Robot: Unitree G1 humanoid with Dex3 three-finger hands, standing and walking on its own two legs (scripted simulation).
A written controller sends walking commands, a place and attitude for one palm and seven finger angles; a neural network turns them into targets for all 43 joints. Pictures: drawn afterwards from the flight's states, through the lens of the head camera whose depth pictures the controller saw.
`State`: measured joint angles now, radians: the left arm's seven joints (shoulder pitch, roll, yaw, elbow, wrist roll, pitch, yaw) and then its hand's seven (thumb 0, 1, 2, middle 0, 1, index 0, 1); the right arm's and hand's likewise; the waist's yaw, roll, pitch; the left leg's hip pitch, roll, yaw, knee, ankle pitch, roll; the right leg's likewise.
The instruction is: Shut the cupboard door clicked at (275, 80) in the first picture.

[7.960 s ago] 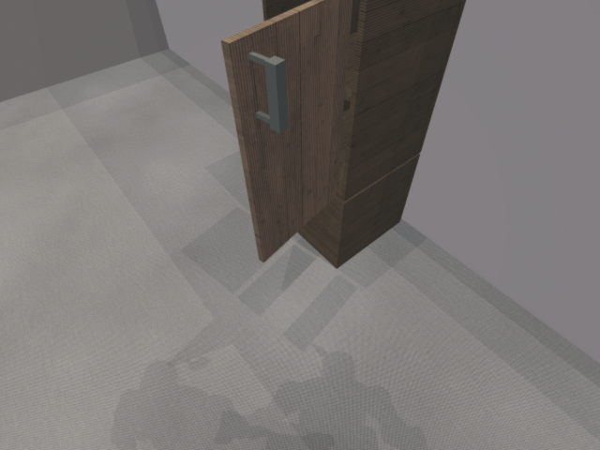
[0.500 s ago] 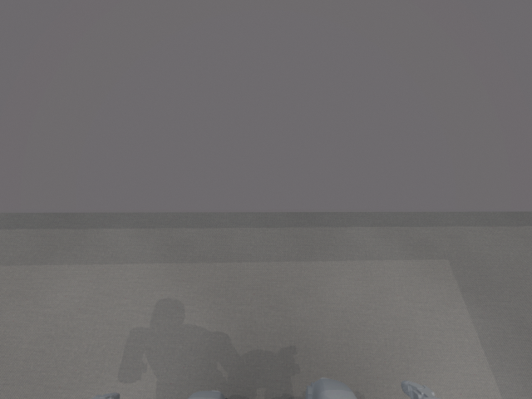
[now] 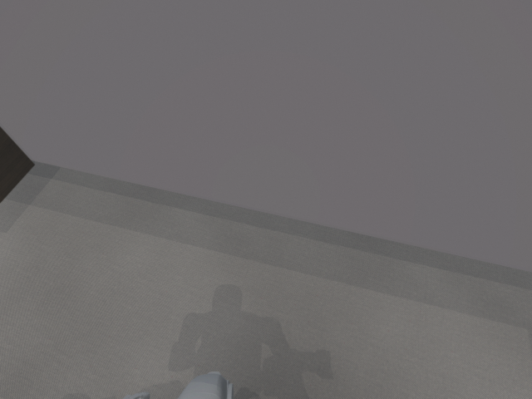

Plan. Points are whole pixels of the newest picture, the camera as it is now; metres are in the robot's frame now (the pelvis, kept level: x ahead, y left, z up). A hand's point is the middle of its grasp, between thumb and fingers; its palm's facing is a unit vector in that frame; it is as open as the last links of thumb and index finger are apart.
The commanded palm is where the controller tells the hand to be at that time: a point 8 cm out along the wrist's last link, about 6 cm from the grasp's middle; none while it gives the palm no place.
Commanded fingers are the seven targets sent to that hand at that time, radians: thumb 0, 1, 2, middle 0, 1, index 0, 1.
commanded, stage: walk to a spot facing it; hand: left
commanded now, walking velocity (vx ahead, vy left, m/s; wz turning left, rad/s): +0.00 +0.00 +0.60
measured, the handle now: out of the picture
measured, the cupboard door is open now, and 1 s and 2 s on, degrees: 100 100 100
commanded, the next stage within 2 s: turn to face it in 1.96 s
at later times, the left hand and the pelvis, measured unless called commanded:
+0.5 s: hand out of the picture +0.12 +0.23 -0.15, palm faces +0.25 -0.94 -0.24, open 7.4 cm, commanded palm none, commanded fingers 0.00 0.90 0.90 -0.20 -0.30 -0.20 -0.30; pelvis +0.06 +0.00 -0.01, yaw +16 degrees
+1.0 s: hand out of the picture +0.02 +0.19 -0.19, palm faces +0.64 -0.75 -0.17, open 7.4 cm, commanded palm none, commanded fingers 0.00 0.90 0.90 -0.20 -0.30 -0.20 -0.30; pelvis +0.20 +0.11 -0.03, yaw +37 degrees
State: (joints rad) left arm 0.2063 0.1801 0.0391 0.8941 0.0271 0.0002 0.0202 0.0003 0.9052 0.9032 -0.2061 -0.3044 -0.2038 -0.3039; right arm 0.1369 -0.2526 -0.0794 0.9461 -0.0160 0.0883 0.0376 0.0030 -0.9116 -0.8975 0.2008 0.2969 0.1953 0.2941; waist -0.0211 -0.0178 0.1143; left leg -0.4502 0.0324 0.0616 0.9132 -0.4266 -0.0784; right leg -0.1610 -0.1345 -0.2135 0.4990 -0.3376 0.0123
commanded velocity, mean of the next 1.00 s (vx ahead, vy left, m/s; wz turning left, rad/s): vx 0.29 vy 0.00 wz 0.53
